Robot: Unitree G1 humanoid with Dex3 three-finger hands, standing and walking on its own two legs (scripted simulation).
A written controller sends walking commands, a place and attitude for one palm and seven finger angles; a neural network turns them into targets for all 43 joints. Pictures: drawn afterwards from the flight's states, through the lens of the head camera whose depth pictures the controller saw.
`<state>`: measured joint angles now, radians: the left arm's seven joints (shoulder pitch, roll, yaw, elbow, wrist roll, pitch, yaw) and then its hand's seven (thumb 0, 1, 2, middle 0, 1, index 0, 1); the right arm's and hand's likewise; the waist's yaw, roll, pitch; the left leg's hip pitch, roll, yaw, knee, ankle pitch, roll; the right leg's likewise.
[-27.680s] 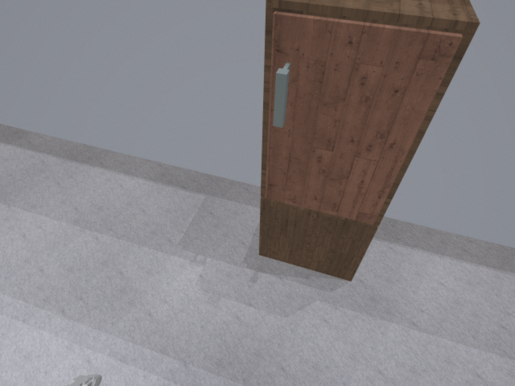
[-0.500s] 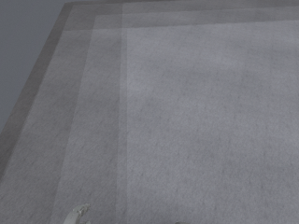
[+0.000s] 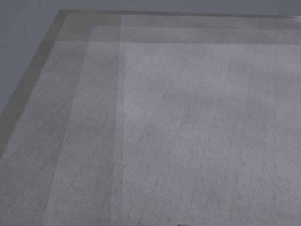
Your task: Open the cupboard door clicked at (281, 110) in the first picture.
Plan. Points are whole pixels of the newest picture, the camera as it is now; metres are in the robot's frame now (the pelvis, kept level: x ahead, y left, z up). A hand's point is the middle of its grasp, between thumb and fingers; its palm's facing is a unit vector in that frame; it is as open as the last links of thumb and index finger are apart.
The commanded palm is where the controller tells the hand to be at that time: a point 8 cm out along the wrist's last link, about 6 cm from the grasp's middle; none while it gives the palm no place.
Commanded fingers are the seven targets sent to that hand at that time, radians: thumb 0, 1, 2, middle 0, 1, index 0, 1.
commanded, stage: turn to face it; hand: left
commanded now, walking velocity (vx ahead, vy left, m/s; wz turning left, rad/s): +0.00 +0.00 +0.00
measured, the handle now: out of the picture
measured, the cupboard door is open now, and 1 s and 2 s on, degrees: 50 50 50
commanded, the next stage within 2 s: none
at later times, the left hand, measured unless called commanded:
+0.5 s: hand (96, 206) +0.19 +0.18 -0.17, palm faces +0.24 -0.95 -0.19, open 7.2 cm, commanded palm none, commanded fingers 0.00 0.90 0.90 -0.20 -0.30 -0.20 -0.30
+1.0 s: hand (98, 207) +0.19 +0.17 -0.14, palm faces +0.47 -0.83 -0.31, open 7.4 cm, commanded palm none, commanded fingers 0.00 0.90 0.90 -0.20 -0.30 -0.20 -0.30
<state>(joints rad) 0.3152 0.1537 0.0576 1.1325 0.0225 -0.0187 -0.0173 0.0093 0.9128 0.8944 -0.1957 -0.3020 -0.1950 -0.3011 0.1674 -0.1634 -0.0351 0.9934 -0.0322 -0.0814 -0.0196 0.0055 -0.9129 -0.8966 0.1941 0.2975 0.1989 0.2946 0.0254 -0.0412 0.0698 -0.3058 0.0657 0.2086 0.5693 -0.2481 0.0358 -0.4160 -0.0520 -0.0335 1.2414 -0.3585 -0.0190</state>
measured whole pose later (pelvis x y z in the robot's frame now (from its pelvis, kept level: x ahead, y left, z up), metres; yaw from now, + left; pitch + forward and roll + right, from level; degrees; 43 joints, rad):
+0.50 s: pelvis +0.14 -0.01 +0.00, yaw +13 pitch +0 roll +0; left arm 0.16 0.18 0.07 0.98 0.03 -0.01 0.02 -0.01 0.94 0.89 -0.20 -0.30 -0.20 -0.30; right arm 0.22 -0.17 -0.05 1.02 -0.01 0.04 0.02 0.01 -0.91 -0.90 0.19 0.30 0.20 0.29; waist -0.03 -0.04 0.07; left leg -0.39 0.06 0.14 0.75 -0.38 -0.04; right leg -0.25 -0.18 -0.27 0.62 -0.34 0.04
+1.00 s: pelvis +0.20 -0.06 +0.00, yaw +28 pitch +0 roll +2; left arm 0.17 0.18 0.05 0.89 0.02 0.00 0.02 0.01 0.91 0.89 -0.20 -0.30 -0.20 -0.30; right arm 0.14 -0.26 -0.09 0.94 -0.02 0.08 0.02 0.01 -0.90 -0.90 0.20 0.30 0.20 0.29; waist -0.01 0.06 0.10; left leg -0.52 -0.02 -0.01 1.10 -0.45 -0.05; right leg -0.29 -0.06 -0.12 0.59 -0.32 -0.04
